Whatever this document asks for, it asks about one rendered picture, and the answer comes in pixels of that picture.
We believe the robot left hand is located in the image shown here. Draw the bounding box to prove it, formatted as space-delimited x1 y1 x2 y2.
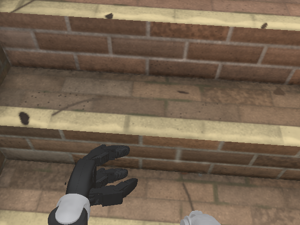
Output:
65 144 138 207

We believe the robot left forearm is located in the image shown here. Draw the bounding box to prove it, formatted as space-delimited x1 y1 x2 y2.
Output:
48 193 91 225

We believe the right robot shin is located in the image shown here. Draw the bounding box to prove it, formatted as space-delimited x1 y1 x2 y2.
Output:
189 210 203 217

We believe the right robot thigh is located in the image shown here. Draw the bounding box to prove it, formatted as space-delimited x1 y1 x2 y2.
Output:
180 214 221 225

